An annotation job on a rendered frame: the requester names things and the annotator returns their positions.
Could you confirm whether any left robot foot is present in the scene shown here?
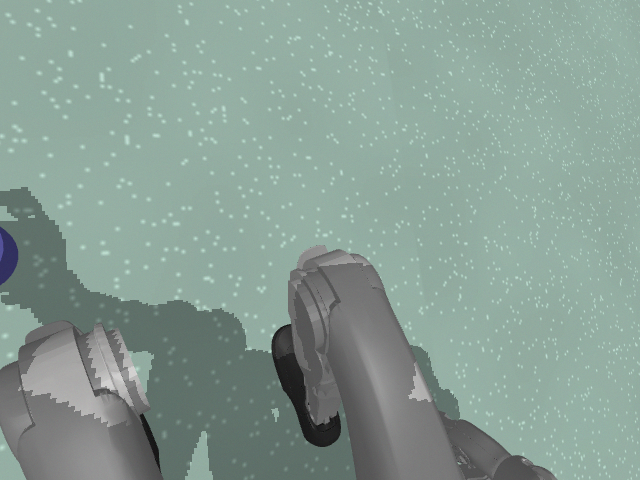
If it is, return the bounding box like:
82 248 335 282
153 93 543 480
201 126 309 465
140 414 162 475

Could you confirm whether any right robot arm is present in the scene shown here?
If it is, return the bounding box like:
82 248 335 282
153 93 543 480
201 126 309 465
493 455 557 480

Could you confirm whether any right robot foot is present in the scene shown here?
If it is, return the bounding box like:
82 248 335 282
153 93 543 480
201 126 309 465
271 324 341 447

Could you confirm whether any right robot hand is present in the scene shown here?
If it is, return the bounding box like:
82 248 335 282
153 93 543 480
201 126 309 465
438 410 512 480

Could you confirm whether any tin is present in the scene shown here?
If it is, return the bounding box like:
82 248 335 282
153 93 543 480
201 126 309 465
0 227 18 285

